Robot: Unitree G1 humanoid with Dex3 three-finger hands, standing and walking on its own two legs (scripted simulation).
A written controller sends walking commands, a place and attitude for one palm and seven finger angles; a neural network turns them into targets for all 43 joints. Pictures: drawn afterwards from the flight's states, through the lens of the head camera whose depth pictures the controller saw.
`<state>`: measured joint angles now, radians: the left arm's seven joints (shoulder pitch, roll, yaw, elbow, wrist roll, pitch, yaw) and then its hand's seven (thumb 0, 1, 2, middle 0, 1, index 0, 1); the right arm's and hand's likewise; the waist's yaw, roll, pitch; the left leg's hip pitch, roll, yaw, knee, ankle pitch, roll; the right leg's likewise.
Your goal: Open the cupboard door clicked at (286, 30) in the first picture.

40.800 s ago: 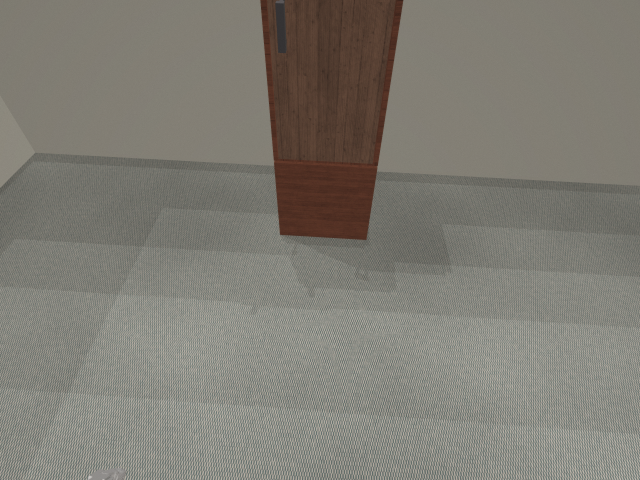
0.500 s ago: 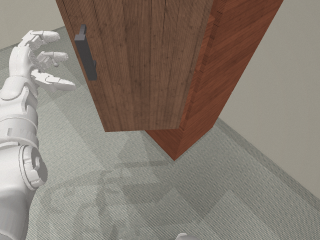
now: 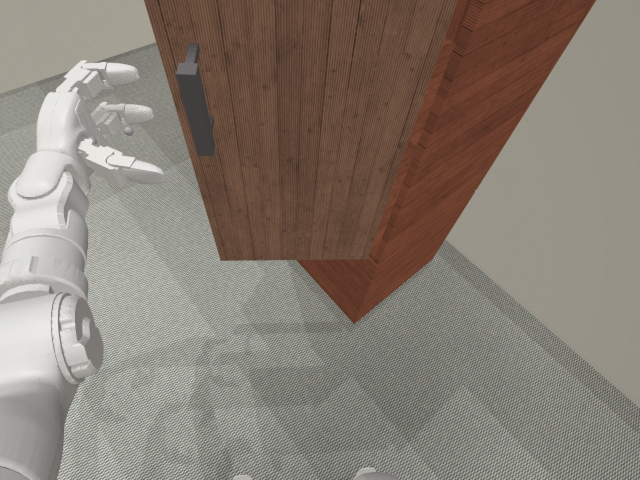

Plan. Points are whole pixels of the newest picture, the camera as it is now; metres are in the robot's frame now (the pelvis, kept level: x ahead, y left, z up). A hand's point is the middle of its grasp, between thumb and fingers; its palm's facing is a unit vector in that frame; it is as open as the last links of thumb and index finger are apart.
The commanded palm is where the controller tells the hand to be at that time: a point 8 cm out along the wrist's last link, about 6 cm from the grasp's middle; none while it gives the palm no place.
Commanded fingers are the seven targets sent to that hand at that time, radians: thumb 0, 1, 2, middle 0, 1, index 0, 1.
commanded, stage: move the hooked fingers beside the handle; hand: left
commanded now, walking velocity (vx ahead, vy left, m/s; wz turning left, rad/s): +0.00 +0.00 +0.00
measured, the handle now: (199, 102) +0.55 +0.12 +0.14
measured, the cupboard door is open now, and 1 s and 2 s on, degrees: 53 53 53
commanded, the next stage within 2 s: slide the fingers in behind the handle in 0.28 s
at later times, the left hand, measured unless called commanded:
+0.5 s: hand (125, 133) +0.50 +0.20 +0.14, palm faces -0.02 -1.00 +0.02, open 14.0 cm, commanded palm +0.48 +0.24 +0.13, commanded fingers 0.00 -0.50 0.30 -0.30 -1.20 -0.30 -1.20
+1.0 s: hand (163, 133) +0.50 +0.16 +0.13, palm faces -0.03 -1.00 +0.02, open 14.0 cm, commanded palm +0.47 +0.21 +0.13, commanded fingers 0.00 -0.50 0.30 -0.30 -1.20 -0.30 -1.20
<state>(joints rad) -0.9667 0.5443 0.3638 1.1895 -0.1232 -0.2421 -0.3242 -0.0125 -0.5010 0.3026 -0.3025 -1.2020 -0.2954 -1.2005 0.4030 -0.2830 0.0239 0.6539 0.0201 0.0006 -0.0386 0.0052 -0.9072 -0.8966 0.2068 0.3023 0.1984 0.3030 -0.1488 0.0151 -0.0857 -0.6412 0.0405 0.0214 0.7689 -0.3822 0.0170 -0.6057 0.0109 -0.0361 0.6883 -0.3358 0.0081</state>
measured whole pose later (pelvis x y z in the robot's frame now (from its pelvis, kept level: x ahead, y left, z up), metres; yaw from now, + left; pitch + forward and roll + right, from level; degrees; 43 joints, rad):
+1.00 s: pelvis +0.00 -0.01 +0.00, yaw -1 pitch +14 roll -2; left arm -0.95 0.46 0.35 1.16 -0.12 -0.24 -0.24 -0.01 -0.50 0.30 -0.30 -1.20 -0.30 -1.20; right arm 0.43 -0.27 0.03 0.64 0.02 0.01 -0.02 0.01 -0.91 -0.90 0.21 0.30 0.20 0.30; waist -0.15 0.03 -0.09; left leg -0.63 0.05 0.03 0.78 -0.39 0.01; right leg -0.61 0.02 -0.03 0.71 -0.34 0.00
